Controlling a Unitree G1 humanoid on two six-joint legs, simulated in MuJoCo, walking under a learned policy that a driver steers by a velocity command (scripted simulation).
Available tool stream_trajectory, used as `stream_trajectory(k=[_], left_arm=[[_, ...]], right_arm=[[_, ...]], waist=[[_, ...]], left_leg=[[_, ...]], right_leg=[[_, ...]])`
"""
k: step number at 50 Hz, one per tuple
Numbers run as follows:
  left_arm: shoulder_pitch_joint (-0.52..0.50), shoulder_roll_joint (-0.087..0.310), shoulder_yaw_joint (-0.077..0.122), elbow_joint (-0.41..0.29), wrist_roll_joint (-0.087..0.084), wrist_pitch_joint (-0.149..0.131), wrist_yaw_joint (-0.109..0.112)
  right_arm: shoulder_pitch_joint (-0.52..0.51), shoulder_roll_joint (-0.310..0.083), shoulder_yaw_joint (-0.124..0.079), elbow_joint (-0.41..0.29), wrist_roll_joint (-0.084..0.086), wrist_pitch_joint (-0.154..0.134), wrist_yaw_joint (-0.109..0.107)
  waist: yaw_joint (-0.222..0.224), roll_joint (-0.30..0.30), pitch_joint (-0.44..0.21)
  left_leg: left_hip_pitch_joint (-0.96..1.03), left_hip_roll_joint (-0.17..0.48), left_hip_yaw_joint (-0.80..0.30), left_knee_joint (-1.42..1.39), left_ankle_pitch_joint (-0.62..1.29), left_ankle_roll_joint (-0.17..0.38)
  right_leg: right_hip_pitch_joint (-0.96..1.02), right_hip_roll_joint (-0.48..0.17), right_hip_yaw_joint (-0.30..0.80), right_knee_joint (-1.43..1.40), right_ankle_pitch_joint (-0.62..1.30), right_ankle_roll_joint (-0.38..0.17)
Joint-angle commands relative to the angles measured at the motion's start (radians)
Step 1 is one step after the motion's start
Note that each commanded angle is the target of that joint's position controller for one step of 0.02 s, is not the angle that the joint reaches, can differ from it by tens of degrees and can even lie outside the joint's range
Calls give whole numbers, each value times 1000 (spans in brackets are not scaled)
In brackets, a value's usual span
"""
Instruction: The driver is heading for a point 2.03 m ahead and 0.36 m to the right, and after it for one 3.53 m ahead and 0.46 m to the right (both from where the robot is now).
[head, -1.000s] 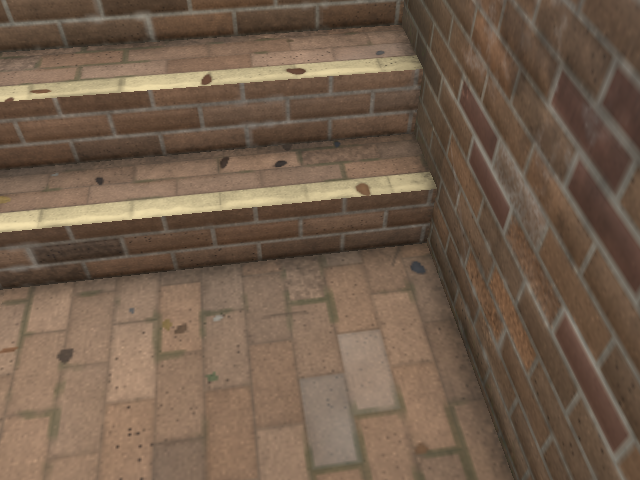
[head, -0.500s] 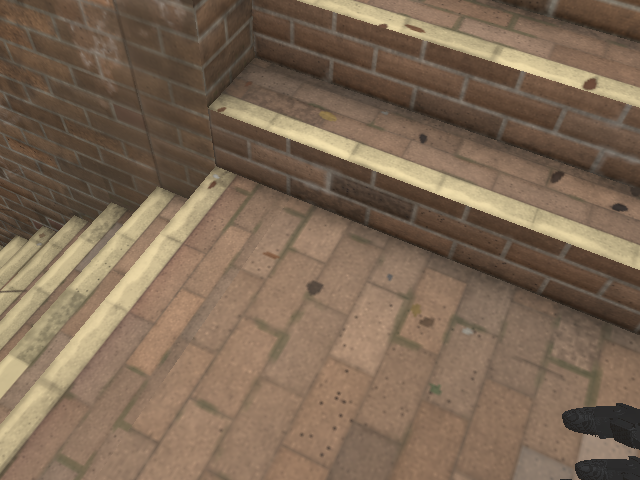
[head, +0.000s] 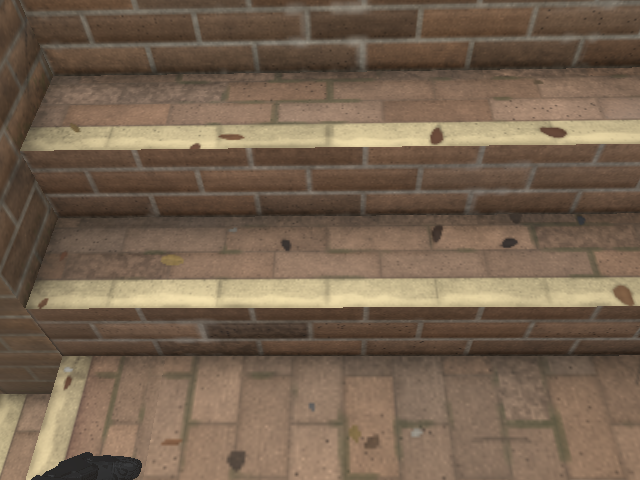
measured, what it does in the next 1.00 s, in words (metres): walks ahead, turning right: right foot, then left foot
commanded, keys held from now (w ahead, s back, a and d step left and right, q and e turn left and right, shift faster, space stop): w+e+shift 0.46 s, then w+q+shift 0.54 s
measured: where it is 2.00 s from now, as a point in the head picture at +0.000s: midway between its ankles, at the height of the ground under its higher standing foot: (464, 135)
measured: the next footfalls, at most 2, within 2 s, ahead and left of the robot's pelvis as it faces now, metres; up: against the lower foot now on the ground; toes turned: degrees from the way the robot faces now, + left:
right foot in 0.08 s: +0.22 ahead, -0.04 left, +0.00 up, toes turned -8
left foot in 0.46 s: +0.57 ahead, +0.05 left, +0.00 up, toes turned -31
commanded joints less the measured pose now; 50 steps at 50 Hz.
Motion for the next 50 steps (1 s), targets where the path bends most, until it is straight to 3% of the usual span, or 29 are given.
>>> stream_trajectory(k=[1, 3, 4, 5, 6, 8, 10, 12, 17, 19, 21, 22, 23, 24, 25, 27, 32, 35, 37, 38, 40, 41, 42, 43, 44, 45, 46, 48, 50], left_arm=[[155, 75, 6, -5, 5, -6, -2], [557, 151, 52, 117, -5, -1, 27], [553, 183, 66, 140, -26, 2, 55], [387, 266, 72, 94, -9, 12, 61], [362, 272, 86, 56, -13, 2, 59], [321, 162, 71, 71, -16, -17, 72], [261, 143, 59, 61, -5, -52, 98], [266, 160, 64, 63, 3, -80, 94], [311, 169, 85, 76, -13, -98, 72], [297, 151, 87, 69, -7, -98, 79], [169, 175, 93, 30, -6, -102, 83], [98, 134, 79, 6, -5, -112, 81], [22, -62, 24, -55, -1, -126, 91], [200, -71, 3, -93, -23, -117, 94], [271, -19, -1, -27, 14, -88, 98], [151, 6, 1, -48, 53, -82, 88], [14, -42, -33, -217, 84, -69, 62], [-21, -109, -81, -241, 49, -75, 69], [171, -36, -50, -204, 25, -78, 113], [215, -21, -39, -194, 20, -78, 138], [483, 54, 4, -85, 63, -105, 145], [472, 94, 4, -37, 75, -102, 131], [458, 141, 35, -63, 101, -88, 114], [416, 124, 46, -65, 106, -79, 105], [369, 42, 28, -28, 103, -85, 107], [349, -76, -4, 44, 88, -104, 114], [352, -125, -20, 101, 66, -127, 113], [246, -152, -36, 163, 35, -134, 102], [126, -51, -29, 144, 12, -134, 115]], right_arm=[[-100, -216, -36, -87, -19, -7, -25], [-165, -248, -43, -119, -30, 39, -21], [-221, -134, -16, -124, -30, 48, 17], [-208, -6, 20, -246, -15, 18, 33], [-206, -69, 24, -275, -38, -14, 27], [-213, -122, 21, -242, -37, -33, 27], [-238, -110, 24, -246, -66, -1, 25], [-293, -71, 39, -276, -60, 27, 30], [-484, 3, 67, -367, 13, 24, 23], [-352, -41, 51, -340, 16, 20, 5], [-82, -123, 11, -273, -3, 3, -20], [146, -178, -17, -210, -14, -2, -39], [248, -213, -24, -169, -49, -9, -53], [68, -261, -39, -209, -72, -18, -40], [-65, -167, -40, -233, -66, -21, -23], [-129, -54, -18, -216, -31, -31, 1], [-113, -55, -8, -127, 0, -55, 14], [-137, -72, -15, -119, 8, -39, -7], [-162, -145, -38, -124, 4, -45, 15], [-133, -161, -48, -122, 7, -35, 35], [-285, -22, -27, -180, 28, -40, 39], [-275, 115, 1, -189, 9, -34, 11], [-139, 116, -6, -237, 33, -28, -11], [-182, 104, 0, -260, 17, -4, -35], [-298, 171, 23, -326, 14, 13, -56], [-473, 233, 51, -410, -4, 24, -59], [-550, 226, 59, -467, -12, 38, -58], [-546, 204, 68, -514, -8, 67, -44], [-455, 156, 82, -525, -2, 100, -30]], waist=[[187, 76, -78], [359, 66, -268], [315, -136, -169], [132, -376, -153], [151, -195, -243], [54, 61, -60], [6, 88, 5], [8, 102, -4], [117, -22, -35], [63, -76, -145], [-120, -20, -288], [-231, 30, -354], [-227, 240, -302], [-20, 368, -315], [20, 209, -285], [20, 19, -131], [118, 48, -125], [99, 119, -185], [212, 154, -305], [229, 118, -339], [353, -61, -300], [237, -213, -187], [152, -231, -396], [150, -151, -482], [120, -222, -324], [78, -189, -125], [42, -169, -14], [-83, -37, 45], [-190, -16, -32]], left_leg=[[-175, 266, -29, 200, 1435, 12], [-294, 288, -67, 769, 1420, 52], [-581, 110, -72, 1221, 529, 36], [-1083, -63, -196, 1501, -80, -31], [-1138, -11, -396, 1439, -32, -8], [-992, 100, -402, 1137, 136, 0], [-861, 134, -376, 977, 142, -55], [-750, 131, -320, 799, 189, -84], [-541, 54, -256, 312, 484, -81], [-432, 29, -301, 328, 445, -56], [-126, 5, -332, 286, 294, -14], [91, 60, -336, 260, 194, -8], [181, 326, -596, 147, 72, 4], [139, 491, -1128, -51, -26, 121], [25, 478, -1158, -52, -337, 208], [-212, 367, -882, -59, -50, 213], [-415, 246, -541, -31, 746, 196], [-558, 157, -407, -69, 1076, 160], [-376, 190, -465, 158, 1420, 168], [-371, 175, -482, 285, 1350, 187], [-735, 15, -411, 912, 721, 126], [-1162, -86, -365, 1385, 129, 105], [-1316, -80, -393, 1811, 42, 97], [-1432, -65, -357, 2095, -19, 97], [-1605, -55, -381, 2293, -114, 81], [-1752, -7, -429, 2364, -203, 97], [-1723, 14, -448, 2281, -279, 124], [-1480, 12, -362, 2021, -175, 141], [-1007, 11, -199, 1521, -64, 137]], right_leg=[[361, 106, -83, -23, -166, -56], [734, 139, 22, -53, -422, -122], [795, 90, 142, -114, -472, -168], [943, -115, 733, -274, -411, -341], [972, -221, 988, -497, -561, -356], [669, -200, 862, -601, -638, -259], [473, -94, 674, -609, -390, -226], [356, -26, 558, -615, -202, -207], [354, 57, 467, -548, 89, -91], [440, 35, 478, -380, 318, -52], [369, 56, 505, -56, 466, -10], [247, 112, 447, 202, 343, 3], [11, 184, 366, 516, -469, 0], [-178, 181, 282, 626, -538, 9], [-182, 64, 291, 714, -428, -3], [-158, 50, 293, 769, -340, 31], [-107, -9, 176, 629, -376, 86], [359, 27, 84, 90, -270, 119], [483, 10, 115, -69, -171, 82], [560, 42, 42, -189, -263, 88], [919, -96, 115, -448, 174, 86], [1038, -242, 292, -316, 724, 89], [1141, -458, 396, -194, 1282, -14], [1156, -497, 422, -237, 884, -134], [997, -516, 436, -404, 326, -151], [848, -466, 371, -514, 17, -83], [708, -417, 248, -597, -14, -24], [403, -295, 1, -695, 87, 78], [142, -196, -205, -836, 588, 66]])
